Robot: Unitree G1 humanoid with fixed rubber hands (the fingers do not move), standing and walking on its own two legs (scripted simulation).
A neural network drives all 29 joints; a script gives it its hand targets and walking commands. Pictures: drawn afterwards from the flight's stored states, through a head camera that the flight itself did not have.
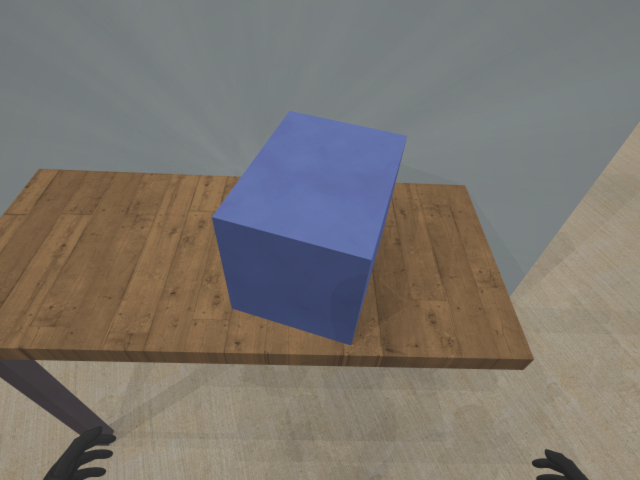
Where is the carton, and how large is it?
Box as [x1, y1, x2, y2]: [212, 111, 406, 344]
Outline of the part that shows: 289,111 212,216 231,307 350,344 383,229 406,136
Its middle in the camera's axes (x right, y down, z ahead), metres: +0.00 -0.02 +0.65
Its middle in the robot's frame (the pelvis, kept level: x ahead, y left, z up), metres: +0.52 +0.00 +0.01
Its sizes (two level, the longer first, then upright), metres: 0.283 0.209 0.217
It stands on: a table, 0.66 m high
